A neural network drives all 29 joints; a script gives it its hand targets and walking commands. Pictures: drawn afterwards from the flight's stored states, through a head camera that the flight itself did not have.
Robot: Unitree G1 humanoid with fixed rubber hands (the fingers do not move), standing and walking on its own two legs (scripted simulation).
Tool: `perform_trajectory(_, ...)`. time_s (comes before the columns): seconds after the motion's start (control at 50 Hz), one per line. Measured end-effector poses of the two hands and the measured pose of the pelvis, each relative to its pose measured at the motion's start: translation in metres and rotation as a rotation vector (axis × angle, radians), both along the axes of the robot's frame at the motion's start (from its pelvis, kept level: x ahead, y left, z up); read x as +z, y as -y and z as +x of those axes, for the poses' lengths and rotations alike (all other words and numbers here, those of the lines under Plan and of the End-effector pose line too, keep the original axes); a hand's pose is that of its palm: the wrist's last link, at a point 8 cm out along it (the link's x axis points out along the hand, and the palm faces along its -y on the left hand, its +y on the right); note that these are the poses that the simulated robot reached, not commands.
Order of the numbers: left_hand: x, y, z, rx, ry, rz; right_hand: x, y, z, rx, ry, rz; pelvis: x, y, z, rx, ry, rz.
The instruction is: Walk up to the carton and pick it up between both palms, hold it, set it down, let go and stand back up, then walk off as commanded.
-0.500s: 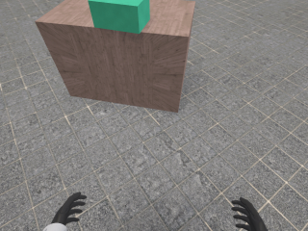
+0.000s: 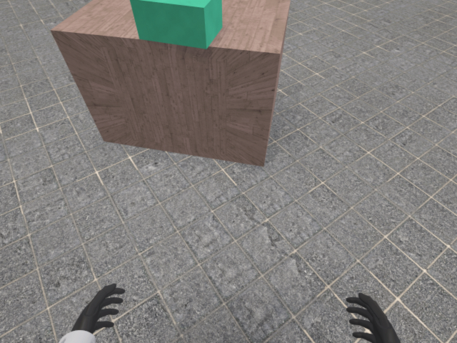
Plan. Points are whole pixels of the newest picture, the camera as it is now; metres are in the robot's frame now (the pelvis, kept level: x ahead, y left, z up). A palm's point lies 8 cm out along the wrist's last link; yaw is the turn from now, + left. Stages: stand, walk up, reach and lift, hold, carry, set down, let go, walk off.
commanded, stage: stand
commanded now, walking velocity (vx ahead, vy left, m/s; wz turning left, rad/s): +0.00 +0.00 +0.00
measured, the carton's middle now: (179, 14) +1.29 +0.27 +0.01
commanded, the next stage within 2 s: walk up in 0.62 s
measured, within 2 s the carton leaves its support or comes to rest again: neither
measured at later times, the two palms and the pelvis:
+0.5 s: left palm (84, 329) +0.15 +0.28 -0.07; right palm out of the picture +0.15 -0.24 -0.08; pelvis +0.00 +0.00 +0.00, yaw +0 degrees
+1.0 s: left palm out of the picture +0.11 +0.32 -0.06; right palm (391, 332) +0.16 -0.25 -0.07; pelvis +0.01 +0.02 +0.00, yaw +0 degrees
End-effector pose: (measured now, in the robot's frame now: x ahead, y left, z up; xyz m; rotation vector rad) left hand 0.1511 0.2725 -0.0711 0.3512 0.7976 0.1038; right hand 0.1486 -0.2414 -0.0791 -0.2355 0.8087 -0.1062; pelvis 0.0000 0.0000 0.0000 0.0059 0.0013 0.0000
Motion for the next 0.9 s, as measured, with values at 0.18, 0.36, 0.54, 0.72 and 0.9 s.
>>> perform_trajectory(0.18,0.0,-0.001,0.0,0.0,0.001,0.002,0.0,0.001,0.0,0.001,0.0,-0.003,0.0,0.0,0.0,0.0,0.0,0.0)
perform_trajectory(0.36,0.001,-0.003,0.0,0.0,0.002,0.007,0.0,0.002,0.0,0.0,-0.002,-0.004,0.0,0.0,0.0,0.0,0.0,0.0)
perform_trajectory(0.54,0.002,-0.004,0.0,-0.001,0.002,0.008,-0.001,0.002,-0.001,0.0,-0.006,-0.005,0.0,0.0,0.0,0.0,0.0,0.0)
perform_trajectory(0.72,0.002,-0.005,0.0,0.0,0.004,0.012,-0.002,0.003,-0.004,-0.003,-0.017,-0.007,0.0,0.0,0.0,0.0,0.001,0.0)
perform_trajectory(0.9,0.005,-0.011,-0.006,-0.007,0.015,0.028,-0.002,0.006,-0.003,0.008,-0.014,-0.001,-0.001,-0.001,0.0,-0.001,0.005,-0.001)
